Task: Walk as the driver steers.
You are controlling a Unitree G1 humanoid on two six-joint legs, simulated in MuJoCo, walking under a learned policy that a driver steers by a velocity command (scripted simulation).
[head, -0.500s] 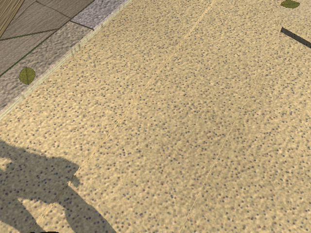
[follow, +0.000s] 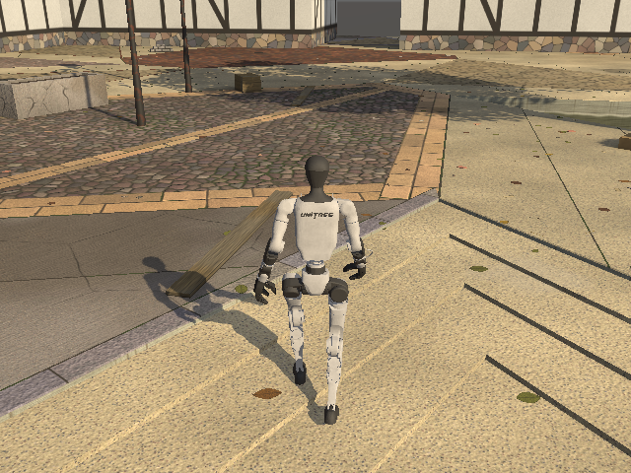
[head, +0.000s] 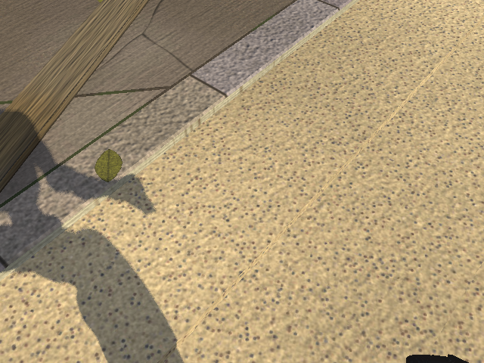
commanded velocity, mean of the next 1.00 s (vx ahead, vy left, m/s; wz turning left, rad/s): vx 0.35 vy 0.00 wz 0.56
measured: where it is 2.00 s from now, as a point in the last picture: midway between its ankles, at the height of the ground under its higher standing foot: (106, 279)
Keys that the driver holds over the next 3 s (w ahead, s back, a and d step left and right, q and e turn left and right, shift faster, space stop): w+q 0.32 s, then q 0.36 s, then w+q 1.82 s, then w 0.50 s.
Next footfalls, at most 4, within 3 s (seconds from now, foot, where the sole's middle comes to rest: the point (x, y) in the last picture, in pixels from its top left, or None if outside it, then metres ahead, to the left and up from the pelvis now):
0.42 right None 0.42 -0.11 -0.73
0.90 left None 0.32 0.13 -0.73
1.26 right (215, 271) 0.69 0.14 -0.69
1.72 left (95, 326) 0.52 0.44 -0.69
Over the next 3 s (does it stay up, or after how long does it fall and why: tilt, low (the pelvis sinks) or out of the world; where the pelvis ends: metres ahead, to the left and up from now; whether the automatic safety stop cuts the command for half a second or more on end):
stays up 0.58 0.94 0.13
